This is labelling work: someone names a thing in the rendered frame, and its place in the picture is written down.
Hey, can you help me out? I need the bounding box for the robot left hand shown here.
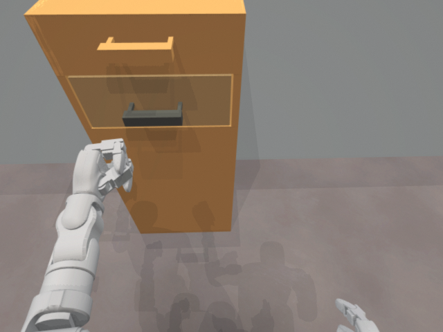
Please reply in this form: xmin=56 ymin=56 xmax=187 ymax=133
xmin=73 ymin=138 xmax=134 ymax=202

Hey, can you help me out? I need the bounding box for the cabinet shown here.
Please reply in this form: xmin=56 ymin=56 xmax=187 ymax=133
xmin=24 ymin=0 xmax=246 ymax=234

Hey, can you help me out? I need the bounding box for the handle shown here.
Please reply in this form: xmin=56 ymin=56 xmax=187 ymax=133
xmin=97 ymin=42 xmax=174 ymax=64
xmin=122 ymin=102 xmax=183 ymax=127

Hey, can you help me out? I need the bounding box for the left robot forearm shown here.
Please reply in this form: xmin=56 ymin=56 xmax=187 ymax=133
xmin=21 ymin=193 xmax=105 ymax=332

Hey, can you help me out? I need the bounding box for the drawer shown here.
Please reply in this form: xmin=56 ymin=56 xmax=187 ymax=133
xmin=68 ymin=74 xmax=231 ymax=127

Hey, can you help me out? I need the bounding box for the robot right hand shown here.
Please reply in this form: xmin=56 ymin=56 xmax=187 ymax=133
xmin=335 ymin=299 xmax=379 ymax=332

